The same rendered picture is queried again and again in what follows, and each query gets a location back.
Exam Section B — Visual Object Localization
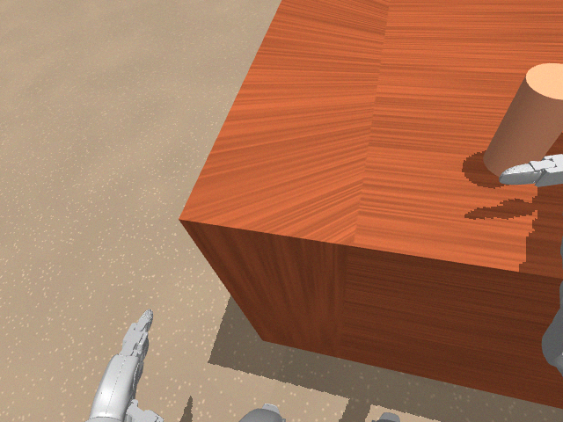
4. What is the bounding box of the right robot hand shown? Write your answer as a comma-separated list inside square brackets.
[499, 154, 563, 187]

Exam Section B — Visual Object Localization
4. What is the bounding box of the left robot hand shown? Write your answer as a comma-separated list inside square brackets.
[89, 309, 164, 422]

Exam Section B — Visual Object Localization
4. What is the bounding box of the can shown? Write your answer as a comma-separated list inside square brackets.
[483, 63, 563, 177]

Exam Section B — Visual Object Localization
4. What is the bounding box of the right robot arm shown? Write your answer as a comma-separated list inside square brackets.
[542, 237, 563, 377]

